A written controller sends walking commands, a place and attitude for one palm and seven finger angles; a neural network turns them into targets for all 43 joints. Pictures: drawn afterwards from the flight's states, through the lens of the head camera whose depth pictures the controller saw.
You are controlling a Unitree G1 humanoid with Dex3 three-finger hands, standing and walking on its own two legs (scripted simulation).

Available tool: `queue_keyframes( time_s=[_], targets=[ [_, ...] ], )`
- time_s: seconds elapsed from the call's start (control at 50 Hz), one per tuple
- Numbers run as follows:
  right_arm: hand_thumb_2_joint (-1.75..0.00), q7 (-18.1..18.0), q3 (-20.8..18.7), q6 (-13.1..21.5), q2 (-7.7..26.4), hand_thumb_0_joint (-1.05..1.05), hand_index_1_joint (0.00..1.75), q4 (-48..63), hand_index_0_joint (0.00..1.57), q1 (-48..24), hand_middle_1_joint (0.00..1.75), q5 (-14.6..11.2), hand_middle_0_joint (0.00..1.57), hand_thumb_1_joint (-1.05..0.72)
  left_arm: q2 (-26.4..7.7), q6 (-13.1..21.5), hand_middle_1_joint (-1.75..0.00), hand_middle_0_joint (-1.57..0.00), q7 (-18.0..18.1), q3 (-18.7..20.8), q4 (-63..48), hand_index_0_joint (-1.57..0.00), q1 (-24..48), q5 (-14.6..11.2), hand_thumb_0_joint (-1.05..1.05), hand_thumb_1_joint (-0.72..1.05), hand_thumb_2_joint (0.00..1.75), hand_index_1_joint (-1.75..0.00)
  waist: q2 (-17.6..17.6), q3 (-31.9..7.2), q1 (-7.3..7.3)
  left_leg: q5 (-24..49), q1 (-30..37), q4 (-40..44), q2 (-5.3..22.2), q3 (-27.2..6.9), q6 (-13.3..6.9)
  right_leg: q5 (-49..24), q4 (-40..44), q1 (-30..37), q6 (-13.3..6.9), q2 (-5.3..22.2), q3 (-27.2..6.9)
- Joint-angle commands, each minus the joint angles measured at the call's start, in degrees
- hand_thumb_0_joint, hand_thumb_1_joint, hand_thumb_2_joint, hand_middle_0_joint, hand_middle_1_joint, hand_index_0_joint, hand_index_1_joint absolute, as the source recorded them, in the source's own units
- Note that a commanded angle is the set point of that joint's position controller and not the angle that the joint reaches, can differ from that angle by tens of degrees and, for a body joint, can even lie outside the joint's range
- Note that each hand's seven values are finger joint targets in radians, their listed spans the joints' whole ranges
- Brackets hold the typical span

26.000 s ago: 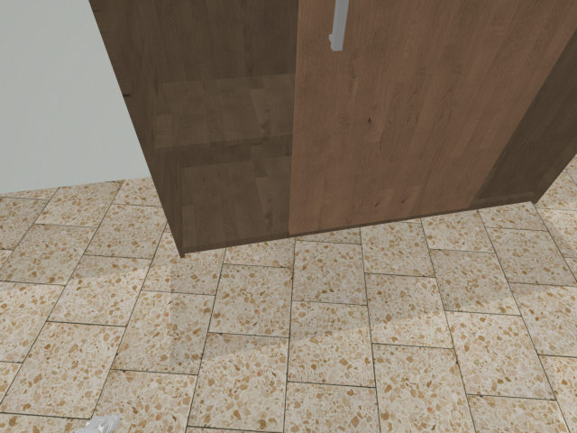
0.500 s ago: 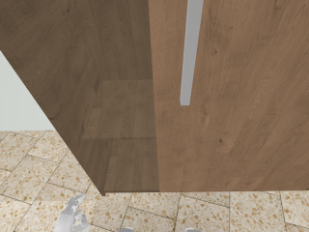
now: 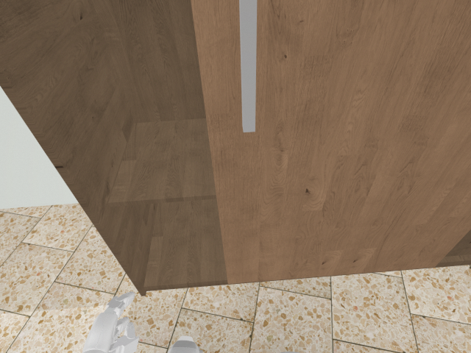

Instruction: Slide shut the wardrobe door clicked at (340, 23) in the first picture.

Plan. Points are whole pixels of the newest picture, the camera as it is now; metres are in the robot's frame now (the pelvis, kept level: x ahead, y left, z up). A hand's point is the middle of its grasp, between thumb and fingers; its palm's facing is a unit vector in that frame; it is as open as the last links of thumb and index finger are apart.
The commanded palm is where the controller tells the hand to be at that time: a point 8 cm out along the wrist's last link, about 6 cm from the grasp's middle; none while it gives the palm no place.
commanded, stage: stop stepping back and stand still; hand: right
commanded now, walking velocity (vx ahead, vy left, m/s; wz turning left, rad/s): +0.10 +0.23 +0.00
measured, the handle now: (246, 41) +0.52 -0.03 +0.30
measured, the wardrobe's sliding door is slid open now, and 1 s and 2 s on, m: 0.35 0.35 0.35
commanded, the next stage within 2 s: none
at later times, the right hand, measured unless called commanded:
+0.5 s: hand out of the picture +0.19 -0.31 +0.20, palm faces +0.34 +0.89 -0.30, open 7.4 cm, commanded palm +0.13 -0.33 +0.23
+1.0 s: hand out of the picture +0.18 -0.35 +0.21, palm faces +0.38 +0.87 -0.31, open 7.5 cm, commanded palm +0.12 -0.38 +0.23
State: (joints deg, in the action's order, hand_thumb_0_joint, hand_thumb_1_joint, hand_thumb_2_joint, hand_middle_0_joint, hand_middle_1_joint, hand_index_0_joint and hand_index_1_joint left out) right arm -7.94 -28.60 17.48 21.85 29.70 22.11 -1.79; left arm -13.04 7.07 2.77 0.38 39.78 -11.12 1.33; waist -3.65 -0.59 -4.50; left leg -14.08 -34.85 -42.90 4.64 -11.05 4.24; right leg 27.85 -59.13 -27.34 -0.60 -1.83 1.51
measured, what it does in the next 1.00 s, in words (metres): steps to the right: right foot, then left foot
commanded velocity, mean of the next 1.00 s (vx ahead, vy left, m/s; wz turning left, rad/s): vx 0.05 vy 0.07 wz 0.00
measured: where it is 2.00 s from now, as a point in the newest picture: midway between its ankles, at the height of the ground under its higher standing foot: outside the picture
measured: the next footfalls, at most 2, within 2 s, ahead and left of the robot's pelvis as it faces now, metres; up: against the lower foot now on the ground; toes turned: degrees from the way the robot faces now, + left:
right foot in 0.02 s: +0.05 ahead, -0.10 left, +0.00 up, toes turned +4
left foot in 0.34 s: -0.03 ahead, +0.01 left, +0.00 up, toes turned +8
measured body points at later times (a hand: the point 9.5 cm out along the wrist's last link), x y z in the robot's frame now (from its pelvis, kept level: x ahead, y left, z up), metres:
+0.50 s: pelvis -0.05 -0.05 +0.03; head -0.08 -0.11 +0.48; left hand +0.03 +0.22 -0.03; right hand +0.16 -0.35 +0.22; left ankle -0.12 +0.07 -0.68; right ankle +0.01 -0.10 -0.69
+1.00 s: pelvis -0.05 -0.10 +0.06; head -0.07 -0.13 +0.50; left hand +0.08 +0.14 -0.02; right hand +0.16 -0.39 +0.23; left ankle -0.08 +0.02 -0.67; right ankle +0.00 -0.11 -0.69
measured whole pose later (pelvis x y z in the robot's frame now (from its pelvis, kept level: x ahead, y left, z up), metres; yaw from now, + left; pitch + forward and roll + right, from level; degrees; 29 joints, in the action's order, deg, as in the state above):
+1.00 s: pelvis -0.05 -0.10 +0.06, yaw +6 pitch -3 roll +3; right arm -8.2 -21.5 8.8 19.8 25.1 25.1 -1.4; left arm -9.3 7.7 3.6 -1.2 38.6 -13.5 1.1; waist -1.7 -0.2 -1.1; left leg -23.8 -11.6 -34.9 -2.8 0.8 -1.3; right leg 8.1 -21.5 -11.7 -4.2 -5.6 4.3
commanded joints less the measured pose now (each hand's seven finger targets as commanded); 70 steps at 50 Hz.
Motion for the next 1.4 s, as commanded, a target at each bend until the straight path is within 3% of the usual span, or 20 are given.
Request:
queue_keyframes(
  time_s=[0.0, 0.04, 0.1, 0.2, 0.36, 0.42, 0.46, 0.62, 0.76, 0.86, 0.9, 1.02, 1.14, 1.2, 1.24, 1.26, 1.28, 1.32, 1.36, 1.38],
  targets=[
    [-0.90, -1.5, -2.2, 0.1, 11.8, 0.00, 0.30, 7.7, 0.20, -20.1, 0.30, 0.2, 0.20, -0.90, -9.3, 4.0, -0.30, -0.20, 2.0, 3.5, -10.7, -0.20, -1.0, -0.9, 0.00, 0.90, 0.90, -0.30, 14.4, -3.3, 8.25, -11.4, 1.7, -17.5, -6.8, 7.2, -2.9, -4.3, 44.3, 9.3, -6.0, 10.4, -15.3],
    [-0.90, -1.4, 0.1, -0.1, 10.2, 0.00, 0.30, 5.4, 0.20, -16.8, 0.30, 0.5, 0.20, -0.90, -5.9, 3.9, -0.30, -0.20, 1.1, 3.4, -10.9, -0.20, 3.8, -0.3, 0.00, 0.90, 0.90, -0.30, 24.8, 4.9, 7.83, -11.4, -2.6, -40.4, -5.6, 1.3, -2.1, 1.3, 48.6, -5.2, -8.0, 22.0, -33.9],
    [-0.90, -1.6, -0.8, 0.4, 11.7, 0.00, 0.30, 10.3, 0.20, -7.1, 0.30, 1.2, 0.20, -0.90, -5.6, 3.4, -0.30, -0.20, -2.3, 3.0, -9.3, -0.20, 5.5, -0.9, 0.00, 0.90, 0.90, -0.30, 7.6, 4.0, 4.90, -8.1, -0.7, -33.3, -5.7, 7.0, -3.1, -0.8, 43.5, -0.3, -9.5, 18.1, -23.0],
    [-0.90, -0.7, -2.0, -1.5, 13.2, 0.00, 0.30, 13.2, 0.20, 4.0, 0.30, 0.5, 0.20, -0.90, -5.3, 0.7, -0.30, -0.20, -3.0, 1.9, -10.7, -0.20, 4.9, -0.4, 0.00, 0.90, 0.90, -0.30, 22.9, -2.3, 4.73, -11.1, 20.2, 5.3, -10.1, 18.0, -5.9, 8.6, 45.1, 4.8, -1.6, 13.0, -11.7],
    [-0.90, 0.6, -2.3, -4.3, 13.1, 0.00, 0.30, 3.9, 0.20, -0.2, 0.30, -2.7, 0.20, -0.90, -7.1, 0.2, -0.30, -0.20, 0.5, 3.6, -12.2, -0.20, 1.1, -2.4, 0.00, 0.90, 0.90, -0.30, -9.3, -5.4, 5.81, 15.3, 21.7, 20.6, 6.0, 3.1, -15.6, -11.2, 12.2, 9.0, -0.2, 2.2, -1.5],
    [-0.90, 0.6, -0.9, -3.3, 12.5, 0.00, 0.30, 9.4, 0.20, 0.1, 0.30, -2.6, 0.20, -0.90, -5.9, 0.4, -0.30, -0.20, 1.1, 1.5, -12.0, -0.20, 4.1, -1.9, 0.00, 0.90, 0.90, -0.30, 11.6, 1.9, 6.65, -4.6, 9.6, 14.3, 0.6, 9.6, -11.8, -8.8, 27.5, 15.5, -1.3, 5.5, -6.3],
    [-0.90, 0.2, -0.8, -1.8, 12.8, 0.00, 0.30, 15.4, 0.20, -2.2, 0.30, -1.8, 0.20, -0.90, -6.1, 2.1, -0.30, -0.20, 1.0, 0.8, -11.9, -0.20, 5.9, -0.6, 0.00, 0.90, 0.90, -0.30, 28.1, 2.8, 5.60, -14.9, 12.3, 2.2, -7.9, 12.6, -6.1, 6.6, 50.4, 11.8, -0.3, 15.1, -27.2],
    [-0.90, 0.1, -2.9, -2.6, 12.4, 0.00, 0.30, 7.7, 0.20, 4.1, 0.30, 0.1, 0.20, -0.90, -5.0, 2.9, -0.30, -0.20, 0.4, 1.4, -9.9, -0.20, 3.3, -0.4, 0.00, 0.90, 0.90, -0.30, 14.6, -1.1, 4.51, -6.4, 32.7, 21.6, -7.3, 13.9, -6.8, 6.1, 46.6, 3.3, 1.0, 7.7, -8.0],
    [-0.90, 0.0, 2.5, -4.5, 8.8, 0.00, 0.30, 3.8, 0.20, -2.9, 0.30, -0.5, 0.20, -0.90, -5.1, 1.2, -0.30, -0.20, 1.3, 1.4, -9.2, -0.20, 2.6, -1.5, 0.00, 0.90, 0.90, -0.30, -4.9, 0.3, 6.36, -18.6, 1.5, 29.2, 6.9, -2.9, -14.0, -5.7, 17.9, 20.9, -0.8, 2.8, -5.9],
    [-0.90, -1.3, 1.1, -3.5, 11.4, 0.00, 0.30, 11.7, 0.20, -9.6, 0.30, 1.0, 0.20, -0.90, -5.7, 2.7, -0.30, -0.20, 1.9, 0.7, -10.4, -0.20, 5.8, -0.8, 0.00, 0.90, 0.90, -0.30, 21.5, 1.2, 5.12, -13.3, 15.7, -3.5, -9.0, 9.7, -5.0, 19.7, 59.2, 8.7, 2.5, 16.1, -28.4],
    [-0.90, -1.4, -1.1, -3.1, 13.9, 0.00, 0.30, 14.6, 0.20, -7.7, 0.30, 0.4, 0.20, -0.90, -3.8, 3.8, -0.30, -0.20, 1.6, 1.0, -10.6, -0.20, 5.6, 0.2, 0.00, 0.90, 0.90, -0.30, 14.7, 1.0, 3.05, -11.6, 20.3, -2.6, -8.5, 10.6, -5.5, 5.3, 60.1, 8.6, 8.4, 13.3, -21.2],
    [-0.90, -0.3, -0.7, -2.9, 11.1, 0.00, 0.30, 8.8, 0.20, 5.8, 0.30, 0.6, 0.20, -0.90, -4.9, 2.9, -0.30, -0.20, 0.5, 1.6, -12.3, -0.20, 3.6, -0.5, 0.00, 0.90, 0.90, -0.30, 6.3, -3.5, 3.33, 0.3, 32.2, 25.4, -3.4, 9.9, -8.7, -12.1, 43.9, 12.8, 5.5, 5.0, -7.0],
    [-0.90, -0.3, -0.8, -3.4, 10.2, 0.00, 0.30, 6.6, 0.20, 4.1, 0.30, -1.1, 0.20, -0.90, -6.4, 2.0, -0.30, -0.20, 1.3, 2.2, -12.6, -0.20, 4.0, -1.9, 0.00, 0.90, 0.90, -0.30, 3.9, -4.4, 4.37, -2.9, 17.2, 17.6, -1.2, 5.1, -10.2, -16.8, 38.7, 20.2, 4.6, 7.0, -13.4],
    [-0.90, -0.7, -2.5, -3.1, 12.6, 0.00, 0.30, 10.7, 0.20, 3.5, 0.30, -1.2, 0.20, -0.90, -6.7, 3.0, -0.30, -0.20, 1.5, 2.8, -13.4, -0.20, 5.8, -0.2, 0.00, 0.90, 0.90, -0.30, 16.0, -6.1, 1.51, -7.6, 27.6, 17.3, -7.8, 15.9, -7.0, -42.1, 47.5, 19.7, 15.5, 7.4, -11.7],
    [-0.90, -1.0, -3.3, -3.3, 13.4, 0.00, 0.30, 11.6, 0.20, 8.3, 0.30, -1.5, 0.20, -0.90, -7.5, 3.4, -0.30, -0.20, 0.2, 4.3, -13.7, -0.20, 6.1, -1.2, 0.00, 0.90, 0.90, -0.30, 5.1, -8.0, -1.86, -1.1, 33.6, 26.8, -0.4, 13.0, -13.6, -59.0, 17.9, 17.5, 23.0, -1.2, -1.9],
    [-0.90, -1.2, -2.7, -2.6, 12.2, 0.00, 0.30, 13.3, 0.20, 8.4, 0.30, -1.5, 0.20, -0.90, -7.6, 2.6, -0.30, -0.20, -0.5, 4.2, -12.1, -0.20, 4.5, -3.6, 0.00, 0.90, 0.90, -0.30, -17.4, -6.0, -0.31, 11.7, 16.2, 24.3, 14.6, -4.8, -21.0, -25.6, -11.5, 19.0, 11.4, -0.1, -13.0],
    [-0.90, -0.4, -1.5, -2.6, 9.9, 0.00, 0.30, 11.2, 0.20, 6.3, 0.30, -2.4, 0.20, -0.90, -5.9, 0.9, -0.30, -0.20, -0.9, 3.3, -12.0, -0.20, 3.9, -3.9, 0.00, 0.90, 0.90, -0.30, -18.3, -2.3, 3.07, 18.4, 15.7, 21.8, 18.2, -7.0, -21.3, 2.9, -17.6, 4.2, 1.9, 0.8, -17.5],
    [-0.90, -0.7, -1.2, -2.3, 10.2, 0.00, 0.30, 15.6, 0.20, -2.1, 0.30, -1.7, 0.20, -0.90, -3.9, 0.0, -0.30, -0.20, -0.3, 1.9, -12.3, -0.20, 4.8, -1.9, 0.00, 0.90, 0.90, -0.30, -0.3, -1.5, 6.21, 23.3, 22.2, 15.4, 15.2, -1.9, -16.2, 1.0, 9.5, 2.1, -0.4, 7.7, -13.9],
    [-0.90, -2.0, -0.3, -1.4, 10.5, 0.00, 0.30, 14.9, 0.20, -4.4, 0.30, 0.1, 0.20, -0.90, -5.0, 0.3, -0.30, -0.20, 1.1, 1.6, -10.4, -0.20, 3.9, -1.6, 0.00, 0.90, 0.90, -0.30, 20.8, -5.5, 6.85, 9.8, 18.4, 6.0, 2.2, 8.2, -8.9, -20.6, 33.0, 20.2, 0.3, 0.4, -2.8],
    [-0.90, -2.8, -0.5, -1.1, 11.3, 0.00, 0.30, 17.8, 0.20, -3.6, 0.30, 0.1, 0.20, -0.90, -7.4, 1.8, -0.30, -0.20, 1.6, 3.0, -12.3, -0.20, 4.9, -1.9, 0.00, 0.90, 0.90, -0.30, 28.8, -6.5, 5.29, -3.6, 12.9, -0.6, -3.4, 12.1, -5.0, -28.4, 37.6, 24.9, -1.9, 10.2, -15.7]
  ],
)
